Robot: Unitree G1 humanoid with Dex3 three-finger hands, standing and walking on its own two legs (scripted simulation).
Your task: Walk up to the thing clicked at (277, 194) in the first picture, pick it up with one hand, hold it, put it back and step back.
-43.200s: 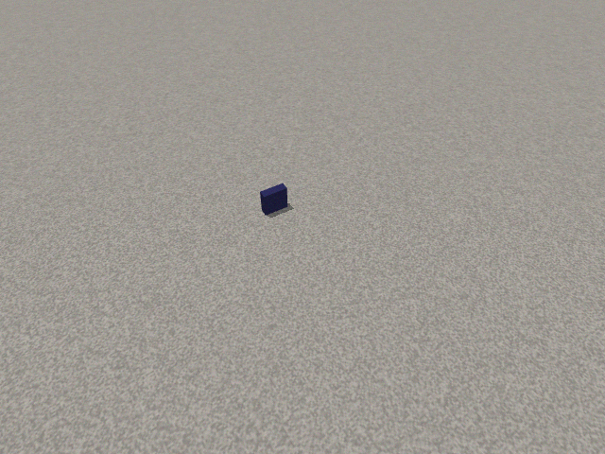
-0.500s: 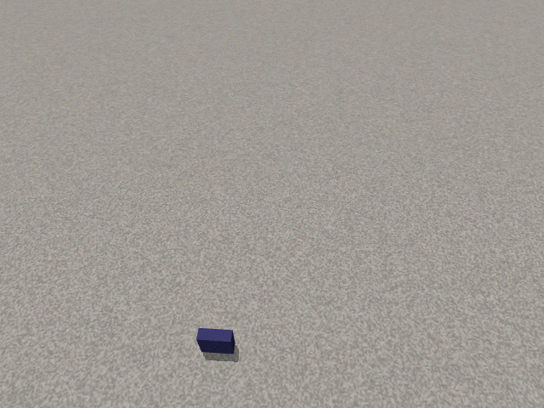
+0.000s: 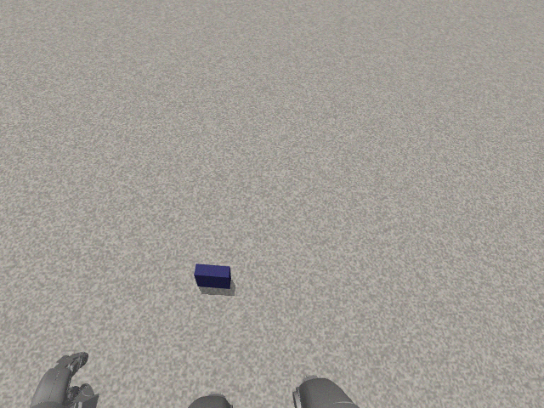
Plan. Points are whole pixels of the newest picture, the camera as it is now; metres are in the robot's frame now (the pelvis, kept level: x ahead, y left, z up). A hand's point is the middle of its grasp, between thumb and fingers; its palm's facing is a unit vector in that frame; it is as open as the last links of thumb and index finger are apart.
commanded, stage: step back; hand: left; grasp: from above
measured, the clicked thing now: (213, 276) +0.55 +0.15 -0.70
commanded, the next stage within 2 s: none
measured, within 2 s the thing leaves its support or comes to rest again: neither
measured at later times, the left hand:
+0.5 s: hand out of the picture +0.00 +0.24 -0.13, palm faces -0.06 -0.91 -0.42, open 7.4 cm
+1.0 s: hand out of the picture -0.16 +0.27 -0.15, palm faces -0.02 -0.92 -0.38, open 7.4 cm
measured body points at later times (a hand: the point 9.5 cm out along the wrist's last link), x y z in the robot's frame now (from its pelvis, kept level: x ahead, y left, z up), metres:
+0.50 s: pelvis -0.10 -0.02 +0.01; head -0.05 -0.05 +0.45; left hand +0.00 +0.29 -0.10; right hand -0.02 -0.34 -0.12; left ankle -0.09 +0.12 -0.65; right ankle -0.09 -0.13 -0.72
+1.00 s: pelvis -0.26 +0.00 +0.01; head -0.20 +0.02 +0.45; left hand -0.16 +0.32 -0.12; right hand -0.14 -0.31 -0.09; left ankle -0.18 +0.12 -0.72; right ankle -0.31 -0.14 -0.66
